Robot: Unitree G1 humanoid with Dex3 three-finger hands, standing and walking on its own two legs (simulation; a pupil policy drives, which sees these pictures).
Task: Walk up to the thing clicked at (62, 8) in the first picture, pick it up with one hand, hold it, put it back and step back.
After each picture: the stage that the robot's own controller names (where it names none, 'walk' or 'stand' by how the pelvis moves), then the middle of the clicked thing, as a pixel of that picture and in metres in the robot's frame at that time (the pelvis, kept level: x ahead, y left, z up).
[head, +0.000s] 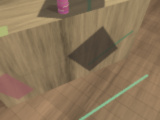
stand; (62, 2) +0.89 +0.15 +0.00
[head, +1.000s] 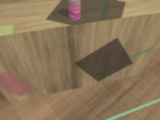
rise first; (74, 7) +0.80 +0.12 +0.01
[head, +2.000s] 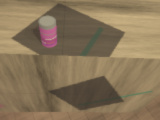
rise first; (48, 32) +0.53 +0.19 +0.03
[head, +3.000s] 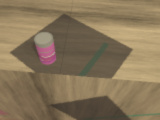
stand; (46, 48) +0.46 +0.17 +0.03
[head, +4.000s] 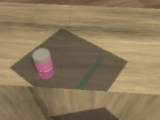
stand; (43, 64) +0.43 +0.19 +0.00
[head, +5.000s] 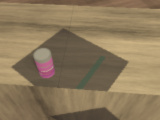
stand; (44, 63) +0.43 +0.18 +0.00
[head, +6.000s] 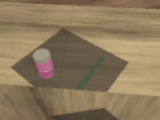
stand; (44, 64) +0.43 +0.19 +0.00
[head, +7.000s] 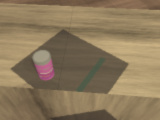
stand; (44, 65) +0.42 +0.18 +0.00
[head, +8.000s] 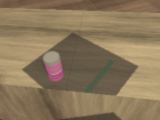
rise first; (53, 66) +0.43 +0.18 +0.00
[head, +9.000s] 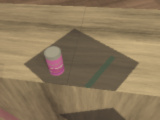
go down; (54, 61) +0.44 +0.18 +0.00
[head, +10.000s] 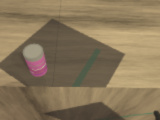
go down; (36, 61) +0.42 +0.16 +0.01
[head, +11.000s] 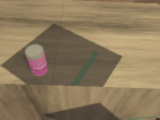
go down; (37, 60) +0.44 +0.17 +0.01
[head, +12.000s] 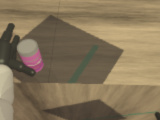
close in; (31, 56) +0.43 +0.19 +0.03
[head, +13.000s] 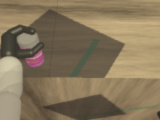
lift; (31, 49) +0.44 +0.18 +0.05
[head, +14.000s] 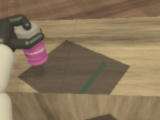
lift; (32, 44) +0.36 +0.17 +0.22
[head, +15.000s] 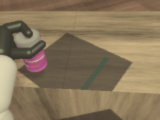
hold; (32, 51) +0.35 +0.17 +0.18
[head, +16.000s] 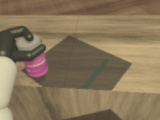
hold; (33, 56) +0.34 +0.18 +0.18
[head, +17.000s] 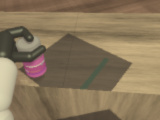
crouch; (32, 57) +0.34 +0.18 +0.16
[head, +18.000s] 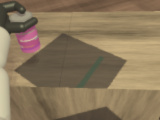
crouch; (26, 32) +0.42 +0.19 +0.20
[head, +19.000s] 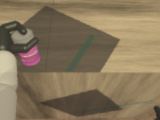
lower; (27, 47) +0.45 +0.18 +0.05
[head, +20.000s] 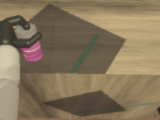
lower; (29, 43) +0.46 +0.18 +0.06
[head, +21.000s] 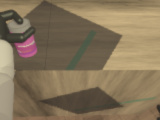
lower; (23, 38) +0.47 +0.19 +0.06
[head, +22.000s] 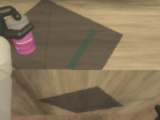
lower; (21, 35) +0.48 +0.19 +0.07
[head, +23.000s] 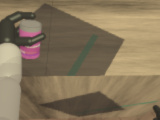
open; (30, 39) +0.47 +0.16 +0.06
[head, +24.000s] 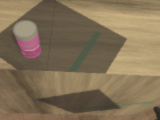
rise; (28, 40) +0.45 +0.18 +0.06
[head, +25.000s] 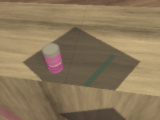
sink last; (53, 58) +0.45 +0.19 +0.02
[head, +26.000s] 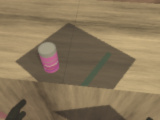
stand; (49, 58) +0.44 +0.17 +0.01
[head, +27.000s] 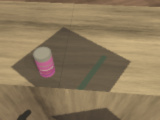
stand; (44, 62) +0.43 +0.18 +0.00
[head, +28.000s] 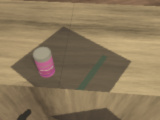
stand; (44, 62) +0.42 +0.19 +0.00
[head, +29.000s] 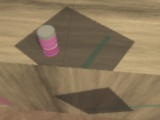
walk; (48, 41) +0.49 +0.17 +0.01
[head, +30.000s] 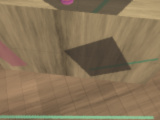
walk; out of the picture +0.80 +0.12 +0.03
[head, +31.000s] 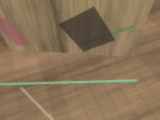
stand; out of the picture +1.16 +0.24 +0.03
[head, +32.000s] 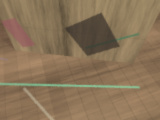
stand; out of the picture +1.17 +0.16 +0.01
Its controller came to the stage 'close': yes
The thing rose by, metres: 0.20
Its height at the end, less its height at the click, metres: +0.00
